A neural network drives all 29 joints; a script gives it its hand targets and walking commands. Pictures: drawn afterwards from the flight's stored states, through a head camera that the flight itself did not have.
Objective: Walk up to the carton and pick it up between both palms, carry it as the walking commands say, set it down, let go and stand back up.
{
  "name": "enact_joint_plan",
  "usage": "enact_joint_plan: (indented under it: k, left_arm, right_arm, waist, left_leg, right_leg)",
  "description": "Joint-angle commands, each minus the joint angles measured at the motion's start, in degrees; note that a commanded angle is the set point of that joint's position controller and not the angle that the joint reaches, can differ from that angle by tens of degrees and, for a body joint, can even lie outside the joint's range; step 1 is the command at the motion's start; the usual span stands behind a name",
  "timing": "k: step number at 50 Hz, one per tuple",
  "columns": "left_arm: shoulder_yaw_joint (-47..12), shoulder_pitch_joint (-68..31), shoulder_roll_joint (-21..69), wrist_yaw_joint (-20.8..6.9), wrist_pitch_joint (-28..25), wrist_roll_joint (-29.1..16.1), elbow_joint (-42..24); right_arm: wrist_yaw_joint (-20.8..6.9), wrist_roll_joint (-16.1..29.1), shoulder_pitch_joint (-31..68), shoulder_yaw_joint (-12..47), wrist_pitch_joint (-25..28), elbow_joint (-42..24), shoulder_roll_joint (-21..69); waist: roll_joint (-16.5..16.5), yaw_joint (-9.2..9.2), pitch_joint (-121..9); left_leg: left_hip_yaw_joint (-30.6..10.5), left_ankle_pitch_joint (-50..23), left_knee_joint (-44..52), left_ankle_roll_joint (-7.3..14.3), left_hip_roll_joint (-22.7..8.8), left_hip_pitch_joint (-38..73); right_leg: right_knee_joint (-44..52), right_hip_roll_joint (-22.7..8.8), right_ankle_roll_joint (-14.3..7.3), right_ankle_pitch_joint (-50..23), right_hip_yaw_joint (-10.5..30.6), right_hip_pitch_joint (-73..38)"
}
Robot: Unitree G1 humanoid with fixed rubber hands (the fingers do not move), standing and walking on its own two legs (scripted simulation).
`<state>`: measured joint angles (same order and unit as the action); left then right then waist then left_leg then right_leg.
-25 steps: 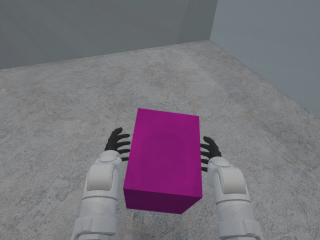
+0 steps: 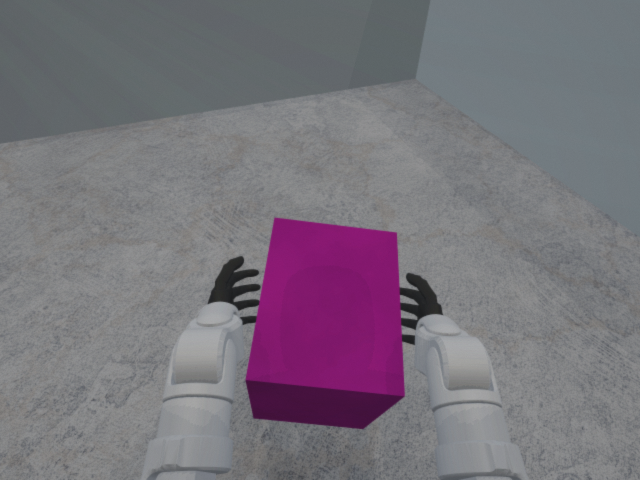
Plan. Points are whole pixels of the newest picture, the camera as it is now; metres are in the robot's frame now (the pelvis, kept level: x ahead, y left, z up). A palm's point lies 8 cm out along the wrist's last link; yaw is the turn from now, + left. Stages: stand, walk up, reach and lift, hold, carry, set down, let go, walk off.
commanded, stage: carry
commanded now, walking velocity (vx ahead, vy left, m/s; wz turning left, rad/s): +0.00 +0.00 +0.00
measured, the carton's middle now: (321, 330) +0.34 +0.00 -0.02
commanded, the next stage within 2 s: hold in 0.88 s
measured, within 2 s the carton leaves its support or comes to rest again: neither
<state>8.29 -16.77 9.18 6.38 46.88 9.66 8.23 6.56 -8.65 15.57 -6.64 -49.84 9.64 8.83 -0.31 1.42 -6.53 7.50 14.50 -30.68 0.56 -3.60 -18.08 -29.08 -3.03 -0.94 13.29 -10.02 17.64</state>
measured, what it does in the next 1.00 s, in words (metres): stands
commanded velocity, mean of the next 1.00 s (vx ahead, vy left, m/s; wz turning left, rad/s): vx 0.00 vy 0.00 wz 0.00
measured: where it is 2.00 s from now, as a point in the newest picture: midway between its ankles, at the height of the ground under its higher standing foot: outside the picture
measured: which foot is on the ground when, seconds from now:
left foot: down 0.00-1.00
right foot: down 0.00-1.00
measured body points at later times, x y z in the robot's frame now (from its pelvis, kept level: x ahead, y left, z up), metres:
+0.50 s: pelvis +0.00 -0.01 +0.00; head -0.02 -0.01 +0.45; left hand +0.32 +0.12 +0.06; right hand +0.31 -0.15 +0.05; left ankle +0.02 +0.11 -0.74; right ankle +0.02 -0.11 -0.74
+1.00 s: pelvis +0.00 -0.01 +0.01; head -0.02 -0.01 +0.46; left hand +0.31 +0.12 +0.04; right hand +0.29 -0.14 +0.03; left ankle +0.02 +0.12 -0.73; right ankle +0.02 -0.11 -0.74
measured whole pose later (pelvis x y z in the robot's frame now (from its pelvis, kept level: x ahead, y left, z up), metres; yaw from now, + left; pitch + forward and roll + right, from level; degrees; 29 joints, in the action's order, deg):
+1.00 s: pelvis +0.00 -0.01 +0.01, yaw -4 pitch -2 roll +0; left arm 11.2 -15.6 8.9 2.8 42.7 15.1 13.7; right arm 3.2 -12.3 15.7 -4.4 -47.0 14.9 8.9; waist -0.7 -1.1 -1.4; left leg -1.1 12.0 -24.3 -0.1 -1.4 -9.7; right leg -21.5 -0.1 -2.4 9.3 -6.7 10.1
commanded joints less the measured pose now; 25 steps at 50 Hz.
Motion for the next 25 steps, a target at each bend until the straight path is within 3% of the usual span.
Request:
enact_joint_plan:
  k: [1, 6, 7, 10, 11, 12, 13, 16, 17, 18, 19, 22, 25]
  left_arm:
    - [-28.69, -17.81, 50.23, -13.29, 0.57, -14.95, -2.01]
    - [-27.42, -17.64, 50.51, -13.34, 0.48, -13.74, 0.39]
    - [-28.91, -18.08, 50.36, -13.35, 0.57, -15.12, -2.66]
    - [-27.80, -17.80, 50.83, -13.48, 0.78, -13.86, 0.54]
    - [-27.86, -18.51, 49.74, -13.47, 0.41, -14.12, -0.48]
    - [-27.50, -17.83, 50.05, -13.60, 0.15, -13.77, 0.03]
    - [-29.57, -19.85, 50.90, -13.52, 0.35, -15.52, -3.53]
    - [-27.94, -18.69, 51.14, -13.54, 0.93, -14.29, 0.19]
    - [-29.03, -18.71, 50.39, -13.44, 1.03, -15.72, -2.32]
    - [-27.71, -17.85, 50.50, -13.66, 0.92, -14.20, 0.10]
    - [-29.23, -18.60, 50.91, -13.58, 0.78, -15.41, -2.59]
    - [-29.76, -18.32, 51.25, -13.67, 1.12, -15.49, -2.94]
    - [-28.61, -18.43, 50.83, -13.50, 1.22, -14.93, -1.14]
  right_arm:
    - [-12.64, 14.95, 26.70, 28.30, 3.43, -9.18, 48.79]
    - [-12.63, 13.82, 26.37, 26.86, 3.35, -6.47, 48.48]
    - [-12.65, 14.98, 26.70, 28.28, 3.38, -9.40, 49.31]
    - [-12.59, 13.90, 26.84, 27.11, 3.08, -6.64, 49.00]
    - [-12.73, 13.99, 26.33, 26.81, 3.35, -6.75, 48.43]
    - [-12.76, 13.77, 26.31, 26.88, 3.70, -6.70, 48.91]
    - [-12.65, 15.37, 27.95, 28.52, 3.47, -9.54, 49.79]
    - [-12.58, 14.04, 27.19, 27.35, 3.03, -6.82, 49.57]
    - [-12.47, 15.12, 26.81, 28.36, 2.98, -8.82, 49.21]
    - [-12.59, 13.54, 25.93, 26.79, 3.07, -6.23, 48.55]
    - [-12.52, 14.82, 26.79, 28.20, 3.25, -9.20, 49.11]
    - [-12.74, 15.13, 26.35, 28.70, 2.81, -8.93, 49.31]
    - [-12.51, 14.72, 27.06, 28.15, 2.70, -8.17, 49.36]
  waist:
    - [0.22, 0.19, -12.14]
    - [-0.10, -0.04, -12.70]
    - [-0.19, 0.00, -13.21]
    - [-0.11, -0.22, -11.45]
    - [0.76, -0.08, -11.94]
    - [-0.94, -0.09, -12.46]
    - [-0.94, 0.06, -12.82]
    - [-0.40, -0.15, -11.73]
    - [0.52, 0.08, -12.64]
    - [-0.29, -0.19, -12.46]
    - [-0.67, -0.10, -13.68]
    - [-0.91, -0.33, -12.58]
    - [0.49, -0.18, -12.66]
  left_leg:
    - [-5.11, -8.76, 4.79, 0.39, -5.45, 2.76]
    - [-4.98, -8.96, 4.29, 0.34, -5.47, 3.56]
    - [-4.79, -8.72, 4.40, 0.21, -5.41, 3.83]
    - [-5.21, -7.65, 5.21, 0.14, -5.57, 2.47]
    - [-5.02, -7.10, 4.84, 0.03, -5.42, 3.17]
    - [-4.53, -7.58, 4.48, 0.09, -5.42, 4.01]
    - [-4.53, -7.06, 4.21, -0.04, -5.02, 3.76]
    - [-4.98, -7.03, 4.66, 0.16, -5.54, 3.29]
    - [-4.89, -7.43, 4.24, 0.05, -5.44, 3.91]
    - [-5.12, -8.10, 4.67, 0.10, -5.66, 3.15]
    - [-4.50, -8.10, 4.30, -0.10, -5.68, 3.87]
    - [-4.80, -8.10, 4.78, -0.16, -5.62, 2.71]
    - [-4.76, -8.03, 4.24, -0.17, -5.66, 3.54]
  right_leg:
    - [3.86, -6.54, -0.09, -8.41, 5.26, -6.52]
    - [4.22, -6.41, -0.19, -8.33, 5.41, -6.80]
    - [4.25, -6.44, -0.14, -8.70, 5.36, -6.78]
    - [4.86, -6.21, -0.24, -6.09, 5.31, -6.51]
    - [5.13, -6.08, -0.22, -5.60, 5.37, -6.04]
    - [5.23, -6.33, -0.21, -6.82, 5.52, -6.45]
    - [5.37, -6.37, -0.36, -6.66, 5.77, -6.67]
    - [5.47, -6.08, -0.16, -7.17, 5.49, -6.41]
    - [5.05, -6.24, -0.33, -8.11, 5.57, -7.23]
    - [5.03, -6.17, -0.45, -8.38, 5.30, -7.73]
    - [4.50, -6.22, -0.55, -9.68, 5.41, -8.04]
    - [4.86, -6.27, -0.45, -9.42, 5.47, -7.92]
    - [4.80, -6.13, -0.45, -8.65, 5.32, -7.14]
